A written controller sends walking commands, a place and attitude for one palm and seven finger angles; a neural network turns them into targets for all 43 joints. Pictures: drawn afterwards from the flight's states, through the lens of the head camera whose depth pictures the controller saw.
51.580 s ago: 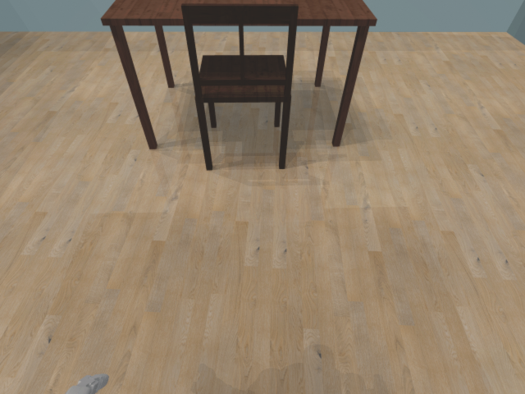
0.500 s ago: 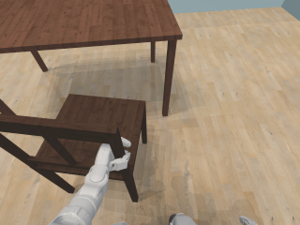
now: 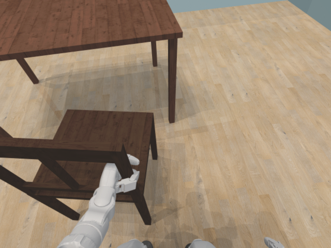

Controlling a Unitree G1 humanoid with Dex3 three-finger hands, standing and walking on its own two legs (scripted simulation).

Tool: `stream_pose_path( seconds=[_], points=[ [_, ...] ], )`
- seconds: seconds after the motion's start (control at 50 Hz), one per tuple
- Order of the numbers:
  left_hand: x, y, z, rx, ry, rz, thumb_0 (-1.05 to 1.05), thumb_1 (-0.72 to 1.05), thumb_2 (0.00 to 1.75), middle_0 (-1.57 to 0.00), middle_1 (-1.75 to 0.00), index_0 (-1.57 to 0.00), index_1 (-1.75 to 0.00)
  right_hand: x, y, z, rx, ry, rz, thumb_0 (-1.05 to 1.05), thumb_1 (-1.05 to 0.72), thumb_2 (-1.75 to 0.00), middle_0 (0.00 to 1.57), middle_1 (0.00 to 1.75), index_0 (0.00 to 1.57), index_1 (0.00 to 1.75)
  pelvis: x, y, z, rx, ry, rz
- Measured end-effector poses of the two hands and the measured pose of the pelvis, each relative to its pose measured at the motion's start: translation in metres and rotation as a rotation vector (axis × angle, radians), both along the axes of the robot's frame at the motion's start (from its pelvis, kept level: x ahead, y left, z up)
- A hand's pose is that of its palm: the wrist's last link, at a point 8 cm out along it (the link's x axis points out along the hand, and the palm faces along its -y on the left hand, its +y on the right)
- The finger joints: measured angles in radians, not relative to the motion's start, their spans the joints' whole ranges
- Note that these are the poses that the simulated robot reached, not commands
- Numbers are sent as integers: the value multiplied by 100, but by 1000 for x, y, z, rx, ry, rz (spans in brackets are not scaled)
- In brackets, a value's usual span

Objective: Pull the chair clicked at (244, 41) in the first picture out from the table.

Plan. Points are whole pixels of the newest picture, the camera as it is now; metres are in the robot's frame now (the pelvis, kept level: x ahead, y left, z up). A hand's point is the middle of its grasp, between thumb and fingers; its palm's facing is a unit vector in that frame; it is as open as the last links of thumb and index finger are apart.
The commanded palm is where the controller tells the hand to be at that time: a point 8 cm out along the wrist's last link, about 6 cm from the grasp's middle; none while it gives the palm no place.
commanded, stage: step backward, pulling the chair out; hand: left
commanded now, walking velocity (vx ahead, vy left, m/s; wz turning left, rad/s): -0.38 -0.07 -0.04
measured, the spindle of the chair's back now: (61, 173) +0.34 +0.32 -0.10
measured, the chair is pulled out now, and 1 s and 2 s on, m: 0.43 0.53 0.64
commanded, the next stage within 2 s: stop walking, hand still on the chair in 1.08 s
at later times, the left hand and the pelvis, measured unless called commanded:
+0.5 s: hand (136, 194) +0.26 +0.08 -0.06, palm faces -0.08 -0.98 -0.17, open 6.0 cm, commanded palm +0.26 +0.13 -0.06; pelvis -0.03 -0.02 +0.00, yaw -5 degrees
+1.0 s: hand (138, 221) +0.20 +0.07 -0.06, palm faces -0.14 -0.98 -0.16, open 6.1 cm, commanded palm +0.18 +0.13 -0.06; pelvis -0.11 -0.02 +0.01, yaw -6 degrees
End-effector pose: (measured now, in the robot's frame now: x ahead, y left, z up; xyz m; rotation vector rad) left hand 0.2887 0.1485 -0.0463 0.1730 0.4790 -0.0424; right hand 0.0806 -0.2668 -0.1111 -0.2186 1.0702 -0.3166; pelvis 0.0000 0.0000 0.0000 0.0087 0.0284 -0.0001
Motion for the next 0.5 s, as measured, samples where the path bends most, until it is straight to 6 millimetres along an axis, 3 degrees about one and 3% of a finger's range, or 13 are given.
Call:
stream_pose_path(
  seconds=[0.08,0.16,0.32,0.4,0.5],
  points=[
    [-3,0,0,4,-13,-44,5,58,74,-32,-126,-50,-145,-10,-1,5,-38,-7,-7,1,-90,-90,20,30,20,29,-5,7,-2,-15,-7,0],
    [-6,1,0,1,-11,-45,6,58,74,-31,-127,-50,-145,-10,11,5,-19,-33,3,1,-90,-90,20,30,19,29,-12,8,-4,-17,-21,-12],
    [-20,-1,0,8,-6,-9,7,56,78,-34,-125,-50,-145,-2,37,-9,102,-90,76,1,-90,-90,20,30,20,29,-28,-5,-6,-31,-36,-68],
    [-32,-6,0,9,-1,12,8,55,79,-35,-122,-50,-145,-9,32,-13,126,-84,72,1,-90,-90,21,30,20,30,-34,-15,-4,-32,-34,-64],
    [-39,-16,1,16,2,2,7,56,77,-35,-122,-50,-145,-26,7,-10,75,-51,26,1,-90,-90,21,30,20,30,-35,-17,0,-7,-19,-89]
  ],
)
